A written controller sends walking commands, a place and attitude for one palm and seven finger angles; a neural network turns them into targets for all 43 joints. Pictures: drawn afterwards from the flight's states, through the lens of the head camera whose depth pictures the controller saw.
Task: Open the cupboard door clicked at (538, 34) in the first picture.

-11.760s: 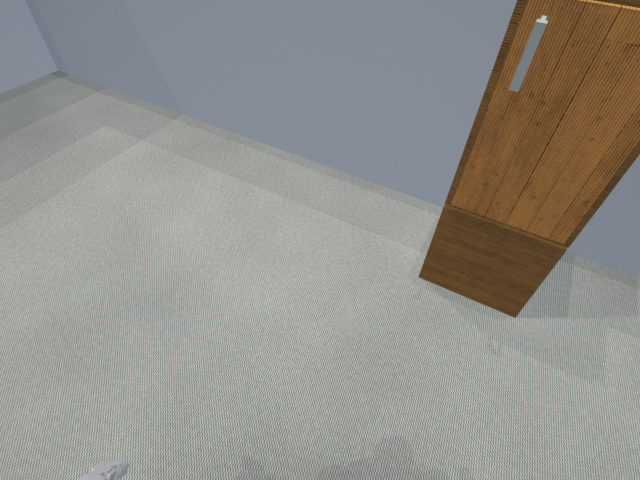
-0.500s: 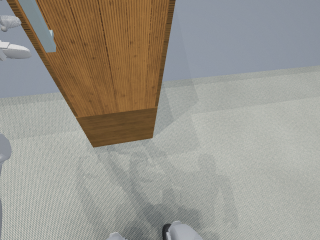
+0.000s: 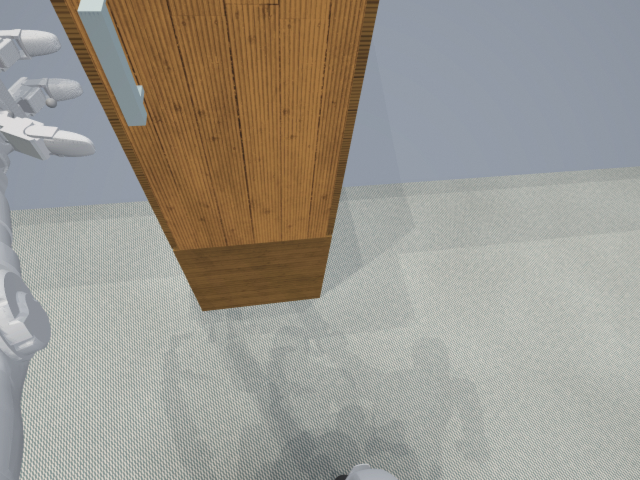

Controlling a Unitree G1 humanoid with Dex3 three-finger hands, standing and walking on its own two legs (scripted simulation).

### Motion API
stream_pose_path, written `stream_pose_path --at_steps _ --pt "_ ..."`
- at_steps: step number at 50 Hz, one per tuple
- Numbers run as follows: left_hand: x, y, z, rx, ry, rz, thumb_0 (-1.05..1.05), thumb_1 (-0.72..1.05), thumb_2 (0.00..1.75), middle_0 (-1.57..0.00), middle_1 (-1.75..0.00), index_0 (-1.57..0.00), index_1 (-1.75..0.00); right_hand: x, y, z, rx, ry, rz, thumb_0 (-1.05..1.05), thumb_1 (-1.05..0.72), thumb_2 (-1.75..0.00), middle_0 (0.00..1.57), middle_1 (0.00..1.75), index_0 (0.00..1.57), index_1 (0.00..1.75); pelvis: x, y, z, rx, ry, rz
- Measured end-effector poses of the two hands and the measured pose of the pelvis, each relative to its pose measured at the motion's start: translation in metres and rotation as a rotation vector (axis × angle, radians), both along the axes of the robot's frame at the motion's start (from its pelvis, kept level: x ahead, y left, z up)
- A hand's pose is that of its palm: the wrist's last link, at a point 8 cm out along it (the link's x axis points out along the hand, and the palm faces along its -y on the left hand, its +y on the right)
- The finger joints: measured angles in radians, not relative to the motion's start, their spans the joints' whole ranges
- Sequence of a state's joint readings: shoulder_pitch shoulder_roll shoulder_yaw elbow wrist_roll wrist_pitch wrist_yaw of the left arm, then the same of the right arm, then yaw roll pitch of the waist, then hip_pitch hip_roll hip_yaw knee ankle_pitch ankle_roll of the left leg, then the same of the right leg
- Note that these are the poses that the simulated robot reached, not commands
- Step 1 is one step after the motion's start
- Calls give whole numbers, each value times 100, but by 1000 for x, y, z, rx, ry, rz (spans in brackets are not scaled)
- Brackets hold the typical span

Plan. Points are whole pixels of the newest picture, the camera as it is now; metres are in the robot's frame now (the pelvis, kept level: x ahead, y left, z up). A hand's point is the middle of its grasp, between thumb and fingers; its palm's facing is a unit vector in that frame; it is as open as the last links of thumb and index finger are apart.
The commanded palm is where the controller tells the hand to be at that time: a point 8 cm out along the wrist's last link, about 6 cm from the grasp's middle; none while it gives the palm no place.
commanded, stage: move the hooked fingers beside the handle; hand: left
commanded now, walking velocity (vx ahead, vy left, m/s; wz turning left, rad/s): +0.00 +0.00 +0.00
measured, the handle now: (119, 59) +0.58 +0.19 +0.17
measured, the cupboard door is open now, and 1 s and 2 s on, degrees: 0 0 0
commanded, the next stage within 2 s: slide the fingers in behind the handle in 0.50 s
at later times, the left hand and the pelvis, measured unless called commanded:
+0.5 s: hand (54, 90) +0.52 +0.25 +0.17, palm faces +0.04 -1.00 +0.02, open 14.0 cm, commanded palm +0.50 +0.30 +0.15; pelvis -0.02 +0.00 +0.00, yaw -1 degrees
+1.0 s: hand (74, 94) +0.53 +0.24 +0.16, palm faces +0.04 -1.00 +0.01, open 14.0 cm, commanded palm +0.51 +0.27 +0.15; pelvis +0.00 +0.01 +0.00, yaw -1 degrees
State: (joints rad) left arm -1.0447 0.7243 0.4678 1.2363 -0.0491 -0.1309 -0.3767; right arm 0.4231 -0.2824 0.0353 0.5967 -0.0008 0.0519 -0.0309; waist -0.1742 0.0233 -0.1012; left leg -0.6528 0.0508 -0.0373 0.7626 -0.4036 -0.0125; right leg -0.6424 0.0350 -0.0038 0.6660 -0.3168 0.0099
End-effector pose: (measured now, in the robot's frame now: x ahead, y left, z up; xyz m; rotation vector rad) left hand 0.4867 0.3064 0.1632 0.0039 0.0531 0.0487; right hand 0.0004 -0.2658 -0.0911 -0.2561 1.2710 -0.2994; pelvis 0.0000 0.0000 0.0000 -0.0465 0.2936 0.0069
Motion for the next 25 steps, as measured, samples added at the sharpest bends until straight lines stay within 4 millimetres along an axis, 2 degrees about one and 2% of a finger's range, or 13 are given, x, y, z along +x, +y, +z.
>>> stream_pose_path --at_steps 5,10,14,18,25 --pt "-3 -4 5 13 -47 4 -1 -50 30 -30 -120 -30 -120 3 0 -1 -1 -18 17 0 -90 -90 21 30 20 30 -5 0 -1 1 -5 3" --pt "0 -7 6 -18 -30 1 -1 -50 30 -30 -120 -30 -120 -8 0 -2 -8 -8 7 0 -90 -90 21 30 20 30 -11 -1 -2 1 -4 8" --pt "4 -4 2 5 9 9 -1 -50 30 -30 -120 -30 -120 -25 1 -1 -14 19 -11 0 -90 -90 21 30 20 30 -16 -1 -4 0 8 5" --pt "6 -2 6 23 -30 11 -1 -50 30 -30 -120 -30 -120 -48 4 0 -15 71 -37 0 -90 -90 21 30 20 30 -19 1 -4 1 18 -5" --pt "12 -3 6 -20 -22 -12 -1 -50 30 -30 -120 -30 -120 -80 9 4 -17 147 -82 0 -90 -90 21 30 20 30 -19 2 -5 -3 26 -10"
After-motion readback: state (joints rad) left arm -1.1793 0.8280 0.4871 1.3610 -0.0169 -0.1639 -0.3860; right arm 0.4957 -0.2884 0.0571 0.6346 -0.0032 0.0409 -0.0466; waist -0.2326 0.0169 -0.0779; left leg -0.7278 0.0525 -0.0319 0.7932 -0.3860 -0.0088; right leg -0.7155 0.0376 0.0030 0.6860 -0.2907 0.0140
